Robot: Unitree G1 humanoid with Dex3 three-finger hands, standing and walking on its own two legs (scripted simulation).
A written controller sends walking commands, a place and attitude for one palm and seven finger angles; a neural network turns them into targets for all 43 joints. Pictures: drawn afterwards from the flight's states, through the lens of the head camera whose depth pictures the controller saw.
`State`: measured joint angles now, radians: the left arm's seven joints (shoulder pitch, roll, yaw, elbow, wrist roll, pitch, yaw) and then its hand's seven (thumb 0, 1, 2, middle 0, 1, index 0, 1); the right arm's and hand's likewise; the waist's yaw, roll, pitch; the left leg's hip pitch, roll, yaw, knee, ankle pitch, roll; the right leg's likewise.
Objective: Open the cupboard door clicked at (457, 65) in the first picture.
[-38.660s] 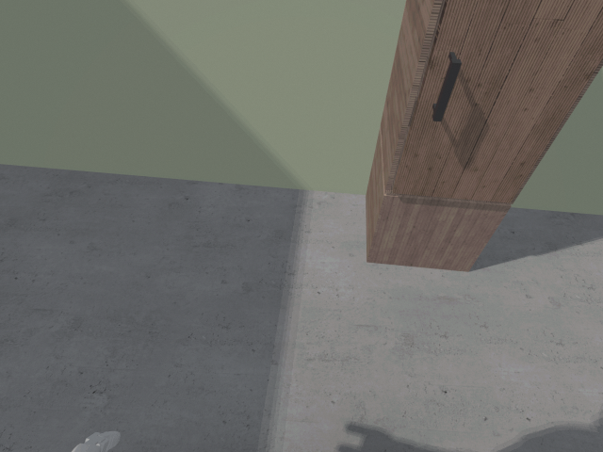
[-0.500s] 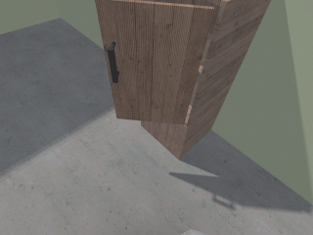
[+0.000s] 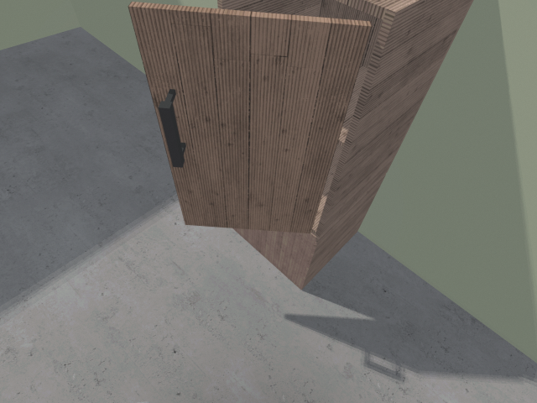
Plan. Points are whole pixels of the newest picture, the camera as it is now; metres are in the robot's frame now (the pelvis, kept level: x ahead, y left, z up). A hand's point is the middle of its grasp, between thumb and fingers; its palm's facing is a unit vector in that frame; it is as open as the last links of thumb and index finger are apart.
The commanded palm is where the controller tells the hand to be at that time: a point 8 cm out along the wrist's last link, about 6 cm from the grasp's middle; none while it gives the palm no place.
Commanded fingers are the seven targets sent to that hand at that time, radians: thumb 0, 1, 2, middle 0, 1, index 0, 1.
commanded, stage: come to a stop and stand still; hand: left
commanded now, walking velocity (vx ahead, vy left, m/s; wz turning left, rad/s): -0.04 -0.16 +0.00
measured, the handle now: (175, 130) +0.58 +0.22 +0.04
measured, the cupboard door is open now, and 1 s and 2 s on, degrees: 41 41 41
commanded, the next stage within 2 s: look again from close up in 1.12 s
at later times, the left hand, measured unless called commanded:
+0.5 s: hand out of the picture +0.01 +0.14 -0.16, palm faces -0.01 -0.97 -0.25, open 7.4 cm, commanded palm none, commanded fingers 0.00 0.90 0.90 -0.20 -0.30 -0.20 -0.30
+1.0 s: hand out of the picture +0.00 +0.12 -0.17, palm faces -0.01 -0.98 -0.21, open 7.4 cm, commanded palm none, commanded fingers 0.00 0.90 0.90 -0.20 -0.30 -0.20 -0.30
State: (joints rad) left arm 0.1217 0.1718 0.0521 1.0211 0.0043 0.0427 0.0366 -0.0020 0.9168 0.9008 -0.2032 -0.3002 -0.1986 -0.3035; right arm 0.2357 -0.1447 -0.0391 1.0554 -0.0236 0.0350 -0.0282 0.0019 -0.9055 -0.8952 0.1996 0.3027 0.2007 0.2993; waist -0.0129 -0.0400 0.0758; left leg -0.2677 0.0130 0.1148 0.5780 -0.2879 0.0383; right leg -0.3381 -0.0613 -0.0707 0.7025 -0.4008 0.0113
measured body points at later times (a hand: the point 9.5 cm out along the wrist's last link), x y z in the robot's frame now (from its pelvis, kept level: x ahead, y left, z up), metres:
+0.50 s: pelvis -0.02 -0.04 +0.00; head -0.02 -0.06 +0.45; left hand +0.01 +0.20 -0.14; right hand +0.02 -0.28 -0.16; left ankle +0.00 +0.09 -0.73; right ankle -0.06 -0.15 -0.73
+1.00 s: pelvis -0.01 -0.06 +0.01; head +0.00 -0.06 +0.46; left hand +0.00 +0.17 -0.15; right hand -0.01 -0.28 -0.16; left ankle +0.00 +0.09 -0.73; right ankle -0.06 -0.15 -0.73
